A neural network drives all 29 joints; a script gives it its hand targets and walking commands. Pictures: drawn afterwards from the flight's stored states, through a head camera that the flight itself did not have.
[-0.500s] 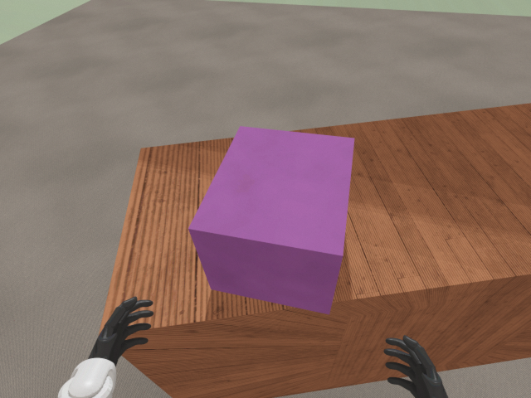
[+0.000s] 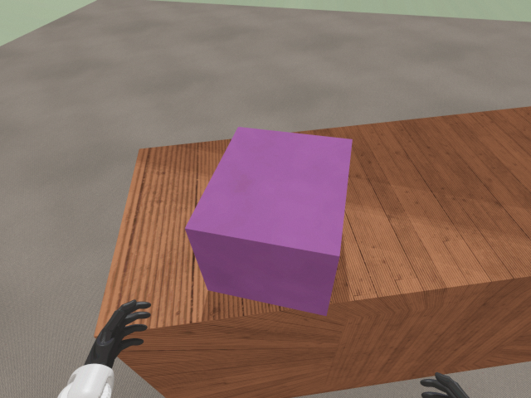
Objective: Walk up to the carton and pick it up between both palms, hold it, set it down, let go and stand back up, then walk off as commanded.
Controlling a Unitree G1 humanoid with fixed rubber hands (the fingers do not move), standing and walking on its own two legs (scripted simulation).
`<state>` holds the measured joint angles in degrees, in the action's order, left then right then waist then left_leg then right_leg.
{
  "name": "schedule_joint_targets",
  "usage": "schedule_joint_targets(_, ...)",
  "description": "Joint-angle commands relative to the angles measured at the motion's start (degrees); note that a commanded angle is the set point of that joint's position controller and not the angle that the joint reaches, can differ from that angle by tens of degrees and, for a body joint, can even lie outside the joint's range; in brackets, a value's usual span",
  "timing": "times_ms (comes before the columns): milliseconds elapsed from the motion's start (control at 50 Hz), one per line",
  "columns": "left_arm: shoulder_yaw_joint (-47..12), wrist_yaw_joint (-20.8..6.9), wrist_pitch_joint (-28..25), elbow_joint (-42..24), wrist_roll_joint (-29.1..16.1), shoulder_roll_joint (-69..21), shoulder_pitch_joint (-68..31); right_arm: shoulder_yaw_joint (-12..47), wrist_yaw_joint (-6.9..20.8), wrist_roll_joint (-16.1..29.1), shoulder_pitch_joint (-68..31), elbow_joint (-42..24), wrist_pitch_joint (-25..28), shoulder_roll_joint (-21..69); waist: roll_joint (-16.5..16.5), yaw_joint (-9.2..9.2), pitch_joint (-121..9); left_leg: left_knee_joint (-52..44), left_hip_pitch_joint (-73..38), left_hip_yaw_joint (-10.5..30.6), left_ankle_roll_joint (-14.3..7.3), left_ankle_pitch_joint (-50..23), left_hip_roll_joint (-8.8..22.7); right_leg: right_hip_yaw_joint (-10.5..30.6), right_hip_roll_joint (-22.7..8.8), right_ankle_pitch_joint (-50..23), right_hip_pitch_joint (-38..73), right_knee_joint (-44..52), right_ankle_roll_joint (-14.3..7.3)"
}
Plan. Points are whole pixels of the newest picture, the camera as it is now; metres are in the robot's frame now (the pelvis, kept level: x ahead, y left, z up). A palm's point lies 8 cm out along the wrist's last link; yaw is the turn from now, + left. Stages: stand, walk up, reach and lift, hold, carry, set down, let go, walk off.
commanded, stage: stand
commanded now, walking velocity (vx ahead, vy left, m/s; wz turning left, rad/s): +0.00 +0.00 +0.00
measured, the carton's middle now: (279, 215) +0.43 -0.02 +0.01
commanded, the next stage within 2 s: walk off in 0.38 s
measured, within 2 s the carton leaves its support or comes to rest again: neither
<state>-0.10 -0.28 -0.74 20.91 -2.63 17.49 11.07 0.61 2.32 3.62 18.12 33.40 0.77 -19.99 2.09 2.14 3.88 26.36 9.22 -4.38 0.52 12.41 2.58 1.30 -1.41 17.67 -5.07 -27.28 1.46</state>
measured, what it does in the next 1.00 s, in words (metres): lifts its right foot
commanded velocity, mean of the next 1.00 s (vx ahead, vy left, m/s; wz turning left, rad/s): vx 0.00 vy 0.00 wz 0.00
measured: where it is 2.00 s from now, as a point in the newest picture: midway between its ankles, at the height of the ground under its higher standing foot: outside the picture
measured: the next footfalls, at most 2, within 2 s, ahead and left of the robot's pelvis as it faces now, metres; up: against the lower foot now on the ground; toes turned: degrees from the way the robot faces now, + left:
right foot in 1.20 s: -0.15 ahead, -0.12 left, +0.00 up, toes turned +5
left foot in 1.58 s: -0.25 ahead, +0.12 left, +0.00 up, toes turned -2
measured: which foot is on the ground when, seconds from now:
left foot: down 0.00-1.00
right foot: down 0.00-0.90, up 0.92-1.00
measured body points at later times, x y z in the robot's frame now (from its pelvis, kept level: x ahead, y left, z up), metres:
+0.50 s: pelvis +0.00 +0.00 +0.00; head -0.01 -0.02 +0.45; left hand +0.22 +0.24 -0.02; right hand +0.11 -0.27 -0.10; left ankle +0.02 +0.13 -0.74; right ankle -0.03 -0.13 -0.74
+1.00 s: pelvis -0.08 +0.02 -0.04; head -0.07 +0.02 +0.41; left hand +0.11 +0.29 -0.10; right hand +0.03 -0.28 -0.12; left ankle +0.01 +0.12 -0.74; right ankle -0.07 -0.12 -0.70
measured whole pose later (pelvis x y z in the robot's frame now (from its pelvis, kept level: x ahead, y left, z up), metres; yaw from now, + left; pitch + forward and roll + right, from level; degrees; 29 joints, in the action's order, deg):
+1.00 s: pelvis -0.08 +0.02 -0.04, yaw +0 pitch -6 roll +0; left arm -0.1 0.2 6.3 26.0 -2.6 20.4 9.9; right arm 0.6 1.4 3.6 16.9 33.5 -1.9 -23.9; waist -0.7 2.2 7.4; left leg 45.5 22.6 -4.7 -2.4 16.6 1.6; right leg 4.7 1.9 27.6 -23.3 -64.1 1.4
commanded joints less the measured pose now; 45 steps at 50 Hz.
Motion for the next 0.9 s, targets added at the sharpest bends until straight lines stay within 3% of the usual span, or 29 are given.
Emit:
schedule_joint_targets(0,5.5,0.3,-1.6,1.8,4.2,13.7,-1.5,-5.4,-0.1,-5.8,-4.6,-1.2,2.2,-10.8,-4.7,-1.39,-4.4,-1.7,1.0,2.8,-2.5,1.9,3.2,2.0,-3.3,-3.9,-5.3,4.7,-1.6)
schedule_joint_targets(20,6.4,0.1,-1.5,2.7,4.3,15.1,-0.2,-5.7,0.4,-5.4,-2.8,-0.3,2.0,-11.4,-7.8,-1.67,-3.8,-3.0,-2.0,4.0,-2.4,-2.7,3.6,1.1,-2.6,-5.4,-7.3,2.6,-2.4)
schedule_joint_targets(40,6.4,0.1,-1.7,3.3,4.1,14.8,3.2,-5.8,-0.2,-6.5,-4.3,-1.5,1.9,-11.5,-5.9,-3.27,-2.9,-1.3,0.9,2.2,-2.8,-1.2,2.7,0.9,-2.9,-6.3,-5.5,4.0,-1.7)
schedule_joint_targets(60,5.9,0.2,-1.4,2.5,3.6,13.9,-0.8,-5.2,-0.2,-5.7,-2.8,0.5,1.2,-11.4,-7.4,-1.79,-2.6,-1.3,-1.1,3.3,-2.2,-3.3,3.5,0.2,-3.0,-5.4,-7.6,3.4,-2.2)
schedule_joint_targets(80,5.9,0.1,-1.6,2.2,3.4,13.9,1.9,-6.0,-0.5,-5.5,-2.3,-0.3,1.9,-13.6,-8.4,-3.45,-4.3,-1.7,0.5,4.8,-2.6,-3.1,4.3,1.2,-3.7,-4.6,-3.6,4.1,-2.8)
schedule_joint_targets(100,5.2,0.2,-1.8,3.6,3.3,13.3,2.0,-5.7,-0.2,-5.5,-1.9,0.3,1.6,-12.5,-8.8,-2.37,-2.4,-1.3,1.5,3.8,-2.5,-4.2,3.6,1.8,-3.1,-7.7,-4.3,3.0,-2.6)
schedule_joint_targets(140,6.4,0.6,-1.8,2.3,3.3,16.2,1.2,-5.3,0.7,-5.7,-6.3,-1.5,1.5,-11.1,-7.2,-4.01,-4.4,-1.8,1.5,3.7,-2.4,-3.0,3.2,1.8,-3.6,-7.0,-4.4,2.3,-2.9)
schedule_joint_targets(160,6.0,-0.1,-1.5,2.1,3.6,14.2,0.4,-5.5,0.2,-4.9,-4.9,-1.1,1.6,-11.9,-6.3,-2.74,-3.8,-0.8,1.4,3.2,-2.2,-4.1,3.3,2.0,-3.1,-6.6,-4.5,2.0,-2.8)
schedule_joint_targets(200,5.4,1.0,-1.4,2.1,3.4,14.7,1.9,-4.8,0.2,-5.2,-4.4,-0.7,1.5,-11.1,-6.0,-3.55,-3.3,-1.6,0.7,3.8,-2.6,-6.0,3.5,1.7,-3.0,-8.9,-5.1,2.5,-2.7)
schedule_joint_targets(220,6.3,1.1,-0.9,2.5,3.4,15.4,1.6,-5.0,0.3,-5.4,-5.4,-1.1,1.9,-10.6,-9.3,-3.1,-3.7,-1.4,-0.3,3.6,-2.8,-5.9,3.7,0.8,-3.1,-9.1,-4.7,3.5,-2.4)
schedule_joint_targets(260,5.9,0.8,-0.6,2.5,3.6,14.9,1.2,-6.1,-0.6,-5.1,-1.9,-0.1,1.6,-13.3,-7.2,-2.16,-3.1,-1.7,0.1,2.9,-2.1,-3.2,3.2,1.3,-3.5,-10.0,-4.2,3.9,-2.0)
schedule_joint_targets(280,5.9,0.6,-1.2,1.4,3.5,15.4,-1.4,-5.0,0.1,-5.2,-3.9,-0.8,1.2,-11.2,-10.4,-2.56,-2.3,-1.7,-1.6,3.8,-2.2,-4.8,4.2,1.2,-3.6,-9.2,-7.1,2.8,-2.7)
schedule_joint_targets(320,5.7,0.2,-1.3,1.2,3.6,15.1,-1.9,-5.3,0.0,-5.5,-3.2,-1.5,1.9,-11.7,-6.2,-1.13,-2.6,-2.7,-0.3,3.5,-2.1,-0.5,3.8,1.4,-3.6,-3.2,-6.4,4.5,-2.1)
schedule_joint_targets(360,5.9,0.7,-1.8,2.1,3.4,14.8,-1.1,-5.7,-0.5,-5.7,-3.2,-0.6,2.1,-13.4,-4.3,-2.04,-5.2,-2.0,-1.4,3.2,-2.7,-2.8,4.2,2.7,-3.8,-5.4,-4.7,4.4,-2.2)
schedule_joint_targets(380,5.5,0.6,-1.5,2.0,3.6,15.2,-0.4,-5.7,-0.1,-5.1,-2.6,-0.1,1.6,-12.5,-9.8,-0.91,-2.1,-2.3,-1.8,4.3,-2.8,-0.5,4.1,1.3,-3.2,-5.6,-7.4,4.0,-2.8)
schedule_joint_targets(420,5.3,0.2,-1.3,3.0,2.4,13.1,0.3,-5.6,0.0,-5.2,-5.7,-0.5,1.6,-13.4,-9.1,-3.24,-4.0,-1.2,-0.6,4.9,-2.8,-4.0,4.9,1.9,-3.6,-6.7,-4.6,3.0,-2.8)
schedule_joint_targets(440,6.2,0.0,-1.8,1.9,3.8,15.4,-2.6,-5.6,0.0,-5.1,-4.1,-0.5,2.0,-13.2,-7.1,-1.25,-5.6,-1.6,-3.7,4.4,-2.2,-5.0,4.6,3.1,-3.8,-6.8,-6.6,3.1,-2.9)
schedule_joint_targets(460,4.9,0.4,-1.9,2.3,2.9,13.0,1.4,-6.2,0.0,-4.2,-6.3,-1.1,2.4,-14.6,-8.1,-3.76,-5.7,-1.2,-0.8,5.4,-2.6,-5.4,5.4,2.4,-3.7,-10.0,-4.4,2.9,-3.5)
schedule_joint_targets(500,5.6,0.8,-1.4,2.4,3.2,14.0,-0.4,-6.3,0.2,-5.5,-6.4,-0.9,2.0,-13.7,-7.5,-2.85,-1.0,-1.0,1.8,3.7,-1.9,-7.5,4.3,2.8,-4.5,-12.5,-6.3,2.5,-3.3)
schedule_joint_targets(540,5.5,0.7,-1.4,2.5,2.8,14.4,1.1,-5.2,0.5,-5.1,-3.9,-0.7,2.0,-12.6,-7.1,-3.85,-4.5,-0.1,0.6,3.9,-2.4,-6.2,4.6,1.4,-4.0,-11.1,-3.2,2.8,-2.6)
schedule_joint_targets(560,5.9,0.8,0.1,6.1,2.7,21.1,-0.5,-6.4,-1.6,-4.6,-4.2,-2.8,1.4,-17.4,-3.0,-2.11,-2.7,3.5,7.3,4.5,-6.7,-21.9,4.0,3.5,-3.7,-22.3,-6.9,-7.7,-3.7)
schedule_joint_targets(620,6.4,0.8,0.3,5.9,3.4,20.6,2.5,-7.0,-2.2,-4.5,-1.2,-2.6,1.1,-18.1,-6.6,-1.98,-10.2,9.2,3.3,4.4,-9.4,-30.3,5.8,2.6,-4.6,-27.7,-7.0,-12.9,-5.3)
schedule_joint_targets(660,6.2,0.8,1.2,4.8,3.8,20.0,2.6,-6.8,-2.2,-5.1,-2.0,-3.5,0.5,-17.1,-8.4,-1.95,-11.6,12.2,4.9,3.8,-9.3,-27.7,5.4,4.3,-4.9,-29.1,-6.1,-13.2,-5.6)
schedule_joint_targets(680,6.1,0.6,1.2,5.0,3.8,20.9,1.4,-6.4,-2.2,-5.0,-2.4,-2.9,0.3,-17.4,-10.9,-2.53,-10.7,14.0,5.9,2.4,-7.6,-18.2,3.1,6.0,-6.8,-28.3,-7.8,-9.1,-7.0)
schedule_joint_targets(700,6.2,0.9,1.4,4.9,3.6,20.6,1.1,-6.8,-2.2,-4.7,-5.1,-3.8,-0.2,-16.9,-9.4,-3.1,-6.1,16.5,9.7,1.8,-6.9,-16.2,1.8,8.7,-8.5,-28.7,-9.0,-7.4,-8.4)
schedule_joint_targets(740,6.8,0.8,2.2,3.9,3.9,22.2,0.8,-7.0,-2.4,-5.2,-4.7,-3.3,-1.0,-16.2,-13.1,-4.25,-3.5,21.2,9.9,0.3,-4.8,-5.0,-1.4,11.7,-12.2,-30.3,-12.9,-2.4,-12.2)
schedule_joint_targets(820,7.0,1.0,3.0,1.4,4.7,23.0,-4.3,-7.3,-2.0,-5.0,-2.1,-3.0,-1.2,-15.3,-22.3,-2.87,0.5,26.8,9.5,1.1,-4.6,16.6,-4.2,13.0,-13.8,-26.6,-21.6,-0.3,-14.3)
schedule_joint_targets(860,6.7,0.8,3.4,2.9,4.0,21.8,-3.3,-6.8,-2.4,-5.2,-0.2,-1.4,-1.1,-16.0,-10.8,-1.55,-1.1,17.3,5.2,3.1,-5.3,-2.0,-1.9,11.0,-11.0,-19.5,-22.8,-5.9,-10.4)
schedule_joint_targets(880,7.2,0.8,3.8,2.2,3.9,20.5,-2.9,-7.1,-2.6,-5.4,3.2,-1.3,-0.7,-17.1,-6.8,-0.69,-4.5,9.5,1.7,7.2,-7.5,-14.6,1.4,5.3,-5.8,-13.0,-22.4,-15.8,-6.2)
